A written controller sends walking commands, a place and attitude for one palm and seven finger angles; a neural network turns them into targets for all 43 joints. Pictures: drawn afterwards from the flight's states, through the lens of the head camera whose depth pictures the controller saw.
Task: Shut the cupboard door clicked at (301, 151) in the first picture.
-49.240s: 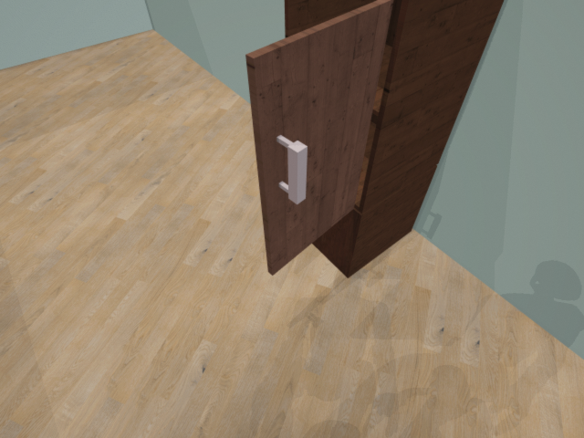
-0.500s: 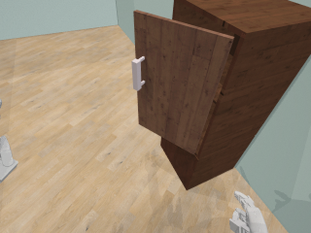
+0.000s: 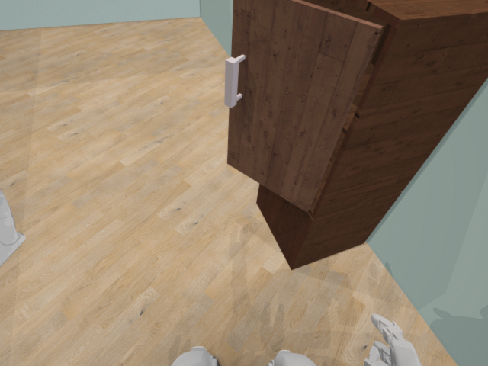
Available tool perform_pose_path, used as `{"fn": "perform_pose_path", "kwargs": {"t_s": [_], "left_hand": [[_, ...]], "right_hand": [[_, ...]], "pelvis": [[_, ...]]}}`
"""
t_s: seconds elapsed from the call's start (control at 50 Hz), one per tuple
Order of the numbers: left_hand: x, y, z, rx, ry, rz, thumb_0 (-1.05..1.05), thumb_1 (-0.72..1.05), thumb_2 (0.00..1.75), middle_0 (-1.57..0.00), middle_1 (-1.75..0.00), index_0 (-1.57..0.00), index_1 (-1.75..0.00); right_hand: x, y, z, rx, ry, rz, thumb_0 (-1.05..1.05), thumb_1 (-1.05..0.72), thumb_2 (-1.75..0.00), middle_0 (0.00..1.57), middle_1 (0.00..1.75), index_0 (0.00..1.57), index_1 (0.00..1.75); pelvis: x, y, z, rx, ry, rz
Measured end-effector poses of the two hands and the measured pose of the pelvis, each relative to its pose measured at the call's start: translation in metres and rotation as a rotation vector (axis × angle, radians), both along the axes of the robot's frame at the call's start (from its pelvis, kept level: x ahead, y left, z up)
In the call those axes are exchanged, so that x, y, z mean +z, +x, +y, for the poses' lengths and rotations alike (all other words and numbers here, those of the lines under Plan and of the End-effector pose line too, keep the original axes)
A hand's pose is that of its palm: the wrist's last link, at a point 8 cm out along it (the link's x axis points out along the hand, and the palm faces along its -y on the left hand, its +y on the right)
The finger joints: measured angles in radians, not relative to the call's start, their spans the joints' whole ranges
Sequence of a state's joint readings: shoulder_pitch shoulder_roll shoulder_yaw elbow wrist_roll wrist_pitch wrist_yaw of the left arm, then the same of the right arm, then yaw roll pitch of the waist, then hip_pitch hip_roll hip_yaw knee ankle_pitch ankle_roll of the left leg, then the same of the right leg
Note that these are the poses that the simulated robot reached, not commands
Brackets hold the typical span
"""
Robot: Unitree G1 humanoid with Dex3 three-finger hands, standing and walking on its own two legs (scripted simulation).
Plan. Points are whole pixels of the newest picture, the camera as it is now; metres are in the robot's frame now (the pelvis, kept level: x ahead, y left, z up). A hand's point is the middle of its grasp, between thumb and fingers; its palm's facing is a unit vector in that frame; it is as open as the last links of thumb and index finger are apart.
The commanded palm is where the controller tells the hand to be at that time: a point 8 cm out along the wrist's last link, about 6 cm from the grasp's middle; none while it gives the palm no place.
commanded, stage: step back with the hand held close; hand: left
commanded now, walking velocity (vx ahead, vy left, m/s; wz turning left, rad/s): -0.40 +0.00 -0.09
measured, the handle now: (236, 80) +0.81 +0.03 +0.05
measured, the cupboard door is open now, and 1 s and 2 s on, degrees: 31 31 31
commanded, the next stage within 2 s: stop stepping back and stand still in 0.14 s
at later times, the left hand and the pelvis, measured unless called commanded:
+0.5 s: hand out of the picture +0.11 +0.23 +0.20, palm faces +0.34 -0.85 -0.41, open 7.4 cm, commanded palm +0.05 +0.27 +0.20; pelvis -0.13 -0.01 +0.01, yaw -6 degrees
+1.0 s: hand out of the picture +0.05 +0.24 +0.20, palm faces +0.30 -0.81 -0.51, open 7.4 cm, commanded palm +0.02 +0.29 +0.20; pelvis -0.17 +0.01 +0.02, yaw -9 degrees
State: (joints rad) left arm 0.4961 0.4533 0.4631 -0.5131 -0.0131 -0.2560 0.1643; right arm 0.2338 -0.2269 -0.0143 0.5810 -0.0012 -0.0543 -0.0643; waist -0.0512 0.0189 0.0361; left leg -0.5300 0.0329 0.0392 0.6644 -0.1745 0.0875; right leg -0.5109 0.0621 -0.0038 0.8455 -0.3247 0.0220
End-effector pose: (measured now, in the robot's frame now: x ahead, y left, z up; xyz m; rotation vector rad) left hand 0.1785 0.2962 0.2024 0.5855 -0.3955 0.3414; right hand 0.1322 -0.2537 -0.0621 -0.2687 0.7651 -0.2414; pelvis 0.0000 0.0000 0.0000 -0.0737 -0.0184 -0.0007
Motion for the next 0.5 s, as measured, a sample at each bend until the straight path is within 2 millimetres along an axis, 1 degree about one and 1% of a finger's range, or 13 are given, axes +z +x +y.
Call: {"fn": "perform_pose_path", "kwargs": {"t_s": [0.08,0.14,0.18,0.24,0.28,0.32,0.36,0.42,0.5], "left_hand": [[0.012,-0.032,0.010,0.034,0.015,-0.048,0.01,0.88,0.90,-0.21,-0.30,-0.22,-0.30],[0.012,-0.057,0.012,0.068,-0.021,-0.055,0.01,0.88,0.90,-0.21,-0.30,-0.21,-0.30],[0.007,-0.069,0.007,0.076,-0.056,-0.046,0.01,0.88,0.90,-0.21,-0.30,-0.21,-0.30],[-0.002,-0.082,-0.010,0.042,-0.085,-0.040,0.01,0.89,0.90,-0.20,-0.30,-0.21,-0.30],[-0.003,-0.086,-0.023,-0.001,-0.112,-0.036,0.01,0.89,0.90,-0.20,-0.30,-0.21,-0.30],[0.004,-0.090,-0.032,-0.049,-0.111,-0.054,0.01,0.88,0.90,-0.21,-0.30,-0.21,-0.30],[0.012,-0.092,-0.036,-0.090,-0.089,-0.077,0.01,0.88,0.90,-0.21,-0.30,-0.21,-0.30],[0.020,-0.095,-0.035,-0.120,-0.064,-0.089,0.01,0.88,0.90,-0.21,-0.30,-0.21,-0.30],[0.011,-0.106,-0.023,-0.095,-0.068,0.007,0.01,0.88,0.90,-0.21,-0.30,-0.21,-0.30]], "right_hand": [[0.000,-0.010,0.011,0.026,0.023,-0.002,0.02,-0.91,-0.90,0.21,0.30,0.20,0.30],[0.004,-0.011,0.019,0.056,0.045,-0.041,0.02,-0.91,-0.90,0.21,0.30,0.20,0.30],[0.006,-0.012,0.023,0.089,0.058,-0.074,0.02,-0.91,-0.90,0.21,0.30,0.20,0.30],[0.003,-0.019,0.026,0.130,0.079,-0.119,0.02,-0.91,-0.90,0.21,0.30,0.20,0.30],[0.002,-0.034,0.025,0.123,0.085,-0.103,0.02,-0.91,-0.90,0.21,0.30,0.20,0.30],[0.006,-0.053,0.023,0.093,0.086,-0.084,0.02,-0.91,-0.90,0.21,0.30,0.21,0.30],[0.012,-0.072,0.016,0.049,0.074,-0.095,0.02,-0.90,-0.90,0.21,0.30,0.21,0.30],[0.018,-0.101,0.002,-0.031,0.052,-0.127,0.02,-0.90,-0.90,0.21,0.30,0.21,0.30],[0.019,-0.147,-0.014,-0.115,0.032,-0.118,0.02,-0.90,-0.90,0.21,0.30,0.20,0.30]], "pelvis": [[0.002,-0.015,-0.003,0.012,-0.024,0.025],[0.004,-0.028,-0.006,-0.021,-0.014,0.059],[0.004,-0.043,-0.009,-0.045,-0.004,0.081],[-0.002,-0.074,-0.015,-0.090,0.023,0.098],[0.002,-0.090,-0.016,-0.100,0.016,0.073],[0.008,-0.096,-0.018,-0.114,0.043,0.056],[0.008,-0.098,-0.017,-0.130,0.055,0.049],[0.007,-0.110,-0.014,-0.110,0.056,0.027],[0.011,-0.127,-0.009,-0.113,0.042,0.013]]}}
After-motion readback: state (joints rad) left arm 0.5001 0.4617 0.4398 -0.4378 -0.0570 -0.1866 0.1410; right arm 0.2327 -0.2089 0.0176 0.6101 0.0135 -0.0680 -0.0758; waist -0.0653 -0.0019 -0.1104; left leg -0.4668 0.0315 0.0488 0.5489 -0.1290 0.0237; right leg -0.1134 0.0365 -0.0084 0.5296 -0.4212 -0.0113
